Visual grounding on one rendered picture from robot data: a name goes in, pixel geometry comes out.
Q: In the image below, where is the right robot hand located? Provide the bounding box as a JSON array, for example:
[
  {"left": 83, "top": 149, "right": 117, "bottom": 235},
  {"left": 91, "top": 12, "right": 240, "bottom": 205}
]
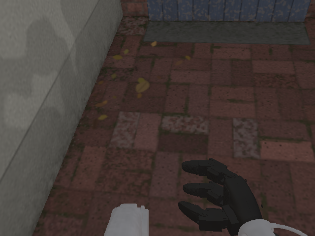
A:
[{"left": 178, "top": 158, "right": 263, "bottom": 236}]

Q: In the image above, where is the robot left thigh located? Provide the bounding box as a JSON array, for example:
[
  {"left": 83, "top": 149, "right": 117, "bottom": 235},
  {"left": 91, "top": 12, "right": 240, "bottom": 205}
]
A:
[{"left": 104, "top": 204, "right": 149, "bottom": 236}]

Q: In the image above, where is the robot right forearm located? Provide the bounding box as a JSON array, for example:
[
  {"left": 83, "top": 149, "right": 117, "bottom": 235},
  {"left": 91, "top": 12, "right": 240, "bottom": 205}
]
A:
[{"left": 238, "top": 219, "right": 279, "bottom": 236}]

